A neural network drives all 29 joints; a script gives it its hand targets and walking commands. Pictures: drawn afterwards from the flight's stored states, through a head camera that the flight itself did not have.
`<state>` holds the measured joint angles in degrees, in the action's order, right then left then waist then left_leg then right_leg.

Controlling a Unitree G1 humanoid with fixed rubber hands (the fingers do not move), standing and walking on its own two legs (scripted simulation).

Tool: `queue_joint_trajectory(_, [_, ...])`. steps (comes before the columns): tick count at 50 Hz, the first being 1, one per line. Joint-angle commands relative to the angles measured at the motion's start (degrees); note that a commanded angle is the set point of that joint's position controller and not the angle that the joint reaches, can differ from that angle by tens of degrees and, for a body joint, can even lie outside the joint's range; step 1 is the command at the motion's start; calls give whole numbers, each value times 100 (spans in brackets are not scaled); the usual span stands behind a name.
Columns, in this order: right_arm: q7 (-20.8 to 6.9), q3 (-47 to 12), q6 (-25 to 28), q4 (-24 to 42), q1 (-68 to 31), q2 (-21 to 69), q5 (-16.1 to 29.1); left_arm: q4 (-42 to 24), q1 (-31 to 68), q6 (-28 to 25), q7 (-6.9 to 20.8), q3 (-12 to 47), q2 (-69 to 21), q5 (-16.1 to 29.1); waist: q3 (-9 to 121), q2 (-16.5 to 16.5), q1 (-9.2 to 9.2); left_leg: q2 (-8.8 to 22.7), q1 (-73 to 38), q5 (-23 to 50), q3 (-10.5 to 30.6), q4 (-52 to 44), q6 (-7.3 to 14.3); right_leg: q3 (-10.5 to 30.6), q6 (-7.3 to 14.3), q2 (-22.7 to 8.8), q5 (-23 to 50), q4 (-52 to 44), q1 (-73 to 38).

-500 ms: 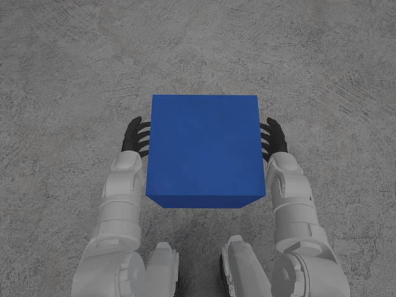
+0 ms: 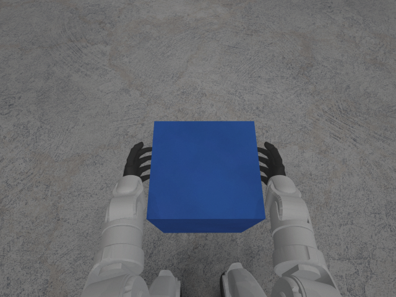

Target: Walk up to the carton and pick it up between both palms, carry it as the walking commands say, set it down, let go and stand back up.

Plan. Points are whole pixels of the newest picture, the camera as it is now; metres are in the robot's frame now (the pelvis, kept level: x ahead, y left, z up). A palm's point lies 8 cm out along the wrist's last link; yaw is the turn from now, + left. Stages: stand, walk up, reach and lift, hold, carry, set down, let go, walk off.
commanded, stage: reach and lift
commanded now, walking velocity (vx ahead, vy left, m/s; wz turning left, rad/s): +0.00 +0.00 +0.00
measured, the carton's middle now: (203, 184) +0.38 -0.02 -0.10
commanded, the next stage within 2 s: none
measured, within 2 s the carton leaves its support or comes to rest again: neither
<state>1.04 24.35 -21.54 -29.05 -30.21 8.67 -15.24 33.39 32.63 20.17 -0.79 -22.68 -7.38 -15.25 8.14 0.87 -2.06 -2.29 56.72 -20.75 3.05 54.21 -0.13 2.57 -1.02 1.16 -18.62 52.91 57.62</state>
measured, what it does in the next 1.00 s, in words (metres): rises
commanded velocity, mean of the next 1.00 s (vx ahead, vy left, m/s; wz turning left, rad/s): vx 0.00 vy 0.00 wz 0.00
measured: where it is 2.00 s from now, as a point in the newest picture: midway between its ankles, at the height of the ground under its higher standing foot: outside the picture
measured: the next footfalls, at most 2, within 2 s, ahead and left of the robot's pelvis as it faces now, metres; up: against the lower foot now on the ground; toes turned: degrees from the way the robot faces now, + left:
none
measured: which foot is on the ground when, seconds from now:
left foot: down 0.00-1.00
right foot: down 0.00-1.00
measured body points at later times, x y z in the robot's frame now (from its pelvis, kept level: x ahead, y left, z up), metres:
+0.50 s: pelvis +0.01 +0.00 +0.04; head +0.08 +0.00 +0.49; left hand +0.37 +0.13 +0.03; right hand +0.35 -0.17 +0.03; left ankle +0.04 +0.12 -0.67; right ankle +0.05 -0.13 -0.67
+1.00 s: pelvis +0.03 +0.00 +0.07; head +0.00 +0.00 +0.52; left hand +0.35 +0.14 +0.09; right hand +0.34 -0.17 +0.09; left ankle +0.04 +0.12 -0.67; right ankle +0.05 -0.13 -0.67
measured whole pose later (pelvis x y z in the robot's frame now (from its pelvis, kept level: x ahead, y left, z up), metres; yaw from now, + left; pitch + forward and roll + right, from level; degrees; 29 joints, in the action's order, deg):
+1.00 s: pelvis +0.03 +0.00 +0.07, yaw +0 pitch -3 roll +0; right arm 0.1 17.7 -37.0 -19.0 -18.8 9.7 -16.3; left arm 22.4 19.8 35.0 0.2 -16.6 -9.1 -16.3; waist 0.6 0.4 -2.4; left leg -1.4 10.3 -13.5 3.8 26.7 0.2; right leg 2.6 -0.7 0.7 -11.5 25.4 11.1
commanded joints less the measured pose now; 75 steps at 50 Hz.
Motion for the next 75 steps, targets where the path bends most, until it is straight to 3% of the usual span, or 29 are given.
queue_joint_trajectory(1, [-1437,-3520,125,-197,-3349,5919,847,200,3144,-102,1461,3286,-6082,796,3607,-8,-31,-525,-1942,1565,43,-806,12,13,62,573,1623,-638,-2549])
queue_joint_trajectory(28, [-1524,-3735,-439,343,-2487,5762,890,-308,2271,425,1516,3623,-6012,894,2329,-3,-11,-334,-3834,1901,155,-2377,27,71,94,468,1923,-2149,-4378])
queue_joint_trajectory(59, [-1319,-4174,-1940,1489,-1868,5689,1516,-1676,1856,1847,1504,4039,-5448,1412,496,-104,1,-215,-5159,1513,193,-3503,101,115,21,310,1683,-3306,-5904])
queue_joint_trajectory(65, [-1360,-4150,-1975,1515,-1922,5557,1506,-1778,1816,1923,1448,3952,-5444,1358,452,-36,132,-195,-5220,1604,188,-3536,63,110,63,335,1646,-3303,-5915])
queue_joint_trajectory(75, [-1398,-4180,-1891,1522,-2126,5489,1463,-1928,1999,1921,1417,4056,-5526,1434,634,-6,182,-183,-5267,1570,163,-3465,-7,119,114,371,1455,-3236,-5865])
